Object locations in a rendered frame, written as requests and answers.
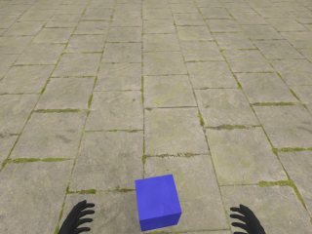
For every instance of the robot right hand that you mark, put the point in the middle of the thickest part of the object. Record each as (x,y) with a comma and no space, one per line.
(252,225)

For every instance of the carton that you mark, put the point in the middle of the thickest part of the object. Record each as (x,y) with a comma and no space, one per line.
(158,205)

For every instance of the robot left hand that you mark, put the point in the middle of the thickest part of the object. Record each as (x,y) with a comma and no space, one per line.
(72,221)

